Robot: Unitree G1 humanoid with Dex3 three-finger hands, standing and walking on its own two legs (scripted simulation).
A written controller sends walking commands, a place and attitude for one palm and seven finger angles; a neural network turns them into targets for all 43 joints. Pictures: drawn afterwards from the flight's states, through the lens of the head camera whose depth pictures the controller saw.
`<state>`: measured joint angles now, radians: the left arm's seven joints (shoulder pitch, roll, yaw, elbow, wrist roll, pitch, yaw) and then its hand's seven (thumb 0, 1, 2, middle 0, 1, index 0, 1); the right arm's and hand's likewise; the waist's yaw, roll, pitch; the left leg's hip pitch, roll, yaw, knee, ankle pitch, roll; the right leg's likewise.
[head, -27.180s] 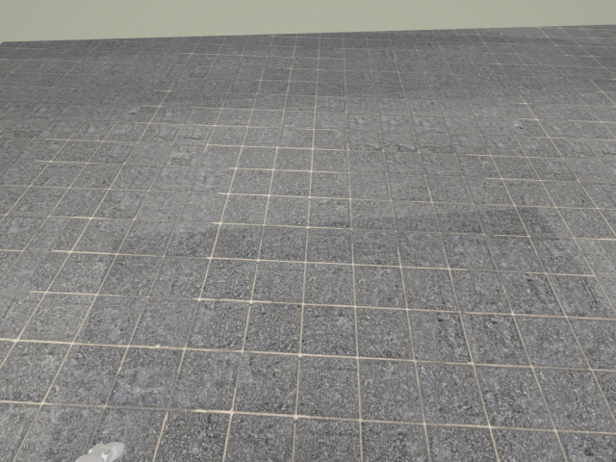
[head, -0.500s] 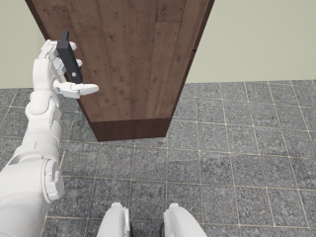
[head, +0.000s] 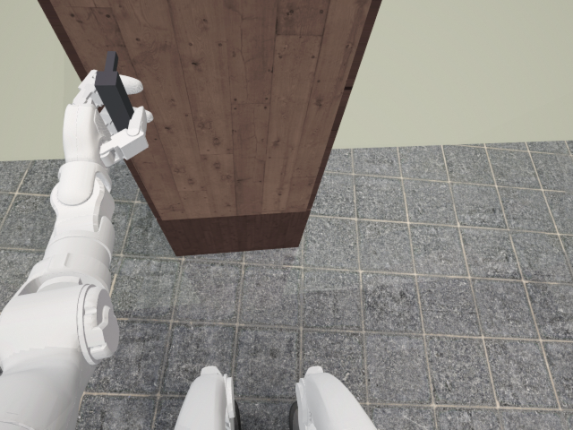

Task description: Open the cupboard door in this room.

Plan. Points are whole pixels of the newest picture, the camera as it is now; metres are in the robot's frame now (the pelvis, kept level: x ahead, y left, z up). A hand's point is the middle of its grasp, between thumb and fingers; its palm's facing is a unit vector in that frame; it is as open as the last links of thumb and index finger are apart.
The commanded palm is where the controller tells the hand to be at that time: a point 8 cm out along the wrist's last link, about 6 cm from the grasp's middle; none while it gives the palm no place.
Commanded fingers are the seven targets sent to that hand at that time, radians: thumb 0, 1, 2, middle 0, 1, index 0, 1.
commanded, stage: pull the door open along its arc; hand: left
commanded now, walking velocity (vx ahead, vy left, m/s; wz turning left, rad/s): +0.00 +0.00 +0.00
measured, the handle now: (124, 103) +0.56 +0.19 +0.06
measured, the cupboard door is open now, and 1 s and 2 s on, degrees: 0 47 43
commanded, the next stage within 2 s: open thumb and fingers to let go in 0.98 s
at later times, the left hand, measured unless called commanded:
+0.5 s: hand (151, 184) +0.42 +0.14 +0.06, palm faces +0.02 -1.00 +0.01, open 6.3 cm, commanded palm +0.37 +0.18 +0.06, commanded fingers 0.00 0.90 0.90 -0.40 -1.35 -0.40 -1.35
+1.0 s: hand (257, 283) +0.29 +0.02 +0.07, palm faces +0.25 -0.97 -0.01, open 6.6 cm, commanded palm +0.23 +0.06 +0.06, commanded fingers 0.00 0.90 0.90 -0.40 -1.35 -0.40 -1.35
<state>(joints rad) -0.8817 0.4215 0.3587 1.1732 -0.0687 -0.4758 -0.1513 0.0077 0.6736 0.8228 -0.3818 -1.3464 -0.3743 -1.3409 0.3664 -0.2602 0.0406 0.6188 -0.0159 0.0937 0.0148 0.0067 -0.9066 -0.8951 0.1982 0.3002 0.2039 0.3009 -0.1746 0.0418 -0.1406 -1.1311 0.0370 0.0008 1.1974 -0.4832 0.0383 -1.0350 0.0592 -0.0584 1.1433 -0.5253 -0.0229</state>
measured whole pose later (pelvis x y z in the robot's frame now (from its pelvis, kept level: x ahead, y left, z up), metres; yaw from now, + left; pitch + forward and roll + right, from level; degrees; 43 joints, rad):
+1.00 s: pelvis +0.03 -0.04 +0.03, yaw +3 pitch +13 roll +0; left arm 0.25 -0.06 -0.31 0.09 0.08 -0.26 0.48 0.03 0.61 0.67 -0.29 -1.26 -0.35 -1.32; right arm 0.18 -0.13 0.06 0.48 -0.05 0.01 0.05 0.01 -0.91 -0.90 0.20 0.30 0.20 0.30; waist -0.04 0.02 -0.20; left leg -0.78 0.02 -0.02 1.03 -0.48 -0.03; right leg -0.71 0.05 -0.07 1.04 -0.56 -0.08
